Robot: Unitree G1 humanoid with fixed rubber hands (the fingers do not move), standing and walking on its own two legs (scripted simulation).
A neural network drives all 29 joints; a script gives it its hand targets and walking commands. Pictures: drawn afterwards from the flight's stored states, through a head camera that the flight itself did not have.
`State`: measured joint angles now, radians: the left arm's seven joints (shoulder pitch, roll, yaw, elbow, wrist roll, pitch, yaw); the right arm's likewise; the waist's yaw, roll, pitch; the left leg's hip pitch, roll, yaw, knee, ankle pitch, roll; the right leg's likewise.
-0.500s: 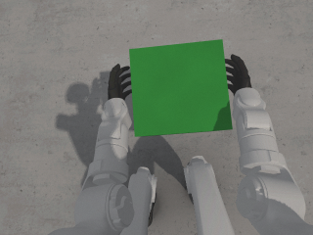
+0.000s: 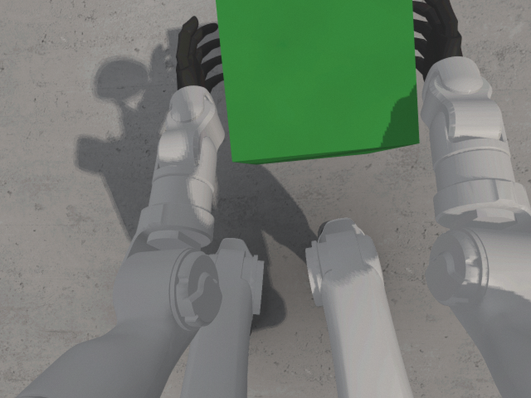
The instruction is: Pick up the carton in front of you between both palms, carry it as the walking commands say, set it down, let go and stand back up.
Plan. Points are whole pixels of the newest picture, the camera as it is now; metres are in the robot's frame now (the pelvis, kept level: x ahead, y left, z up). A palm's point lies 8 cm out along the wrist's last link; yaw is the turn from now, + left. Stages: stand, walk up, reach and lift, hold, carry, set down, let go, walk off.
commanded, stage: set down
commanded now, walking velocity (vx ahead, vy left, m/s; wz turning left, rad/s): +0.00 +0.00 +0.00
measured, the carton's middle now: (310, 89) +0.51 -0.11 -0.21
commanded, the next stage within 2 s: none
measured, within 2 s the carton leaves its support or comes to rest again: rests again in 0.84 s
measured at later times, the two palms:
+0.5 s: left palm (211, 97) +0.53 +0.03 -0.21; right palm (418, 71) +0.49 -0.27 -0.21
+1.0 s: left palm (208, 102) +0.53 +0.05 -0.23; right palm (407, 82) +0.49 -0.26 -0.24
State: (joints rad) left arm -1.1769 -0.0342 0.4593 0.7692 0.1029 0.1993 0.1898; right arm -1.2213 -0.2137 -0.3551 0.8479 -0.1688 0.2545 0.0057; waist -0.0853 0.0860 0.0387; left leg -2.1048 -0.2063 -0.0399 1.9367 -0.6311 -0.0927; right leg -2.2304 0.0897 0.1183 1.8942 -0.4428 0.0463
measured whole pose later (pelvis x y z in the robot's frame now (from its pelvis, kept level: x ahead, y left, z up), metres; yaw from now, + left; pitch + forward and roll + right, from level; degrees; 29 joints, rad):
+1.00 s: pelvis -0.01 +0.00 -0.06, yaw +2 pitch +38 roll +2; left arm -1.38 0.10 0.34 1.00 0.04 0.15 0.17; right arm -1.38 -0.34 -0.33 1.05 -0.10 0.19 0.08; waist -0.13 0.10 0.31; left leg -2.20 -0.23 -0.04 2.17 -0.64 -0.09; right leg -2.29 -0.02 0.05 2.12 -0.50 0.01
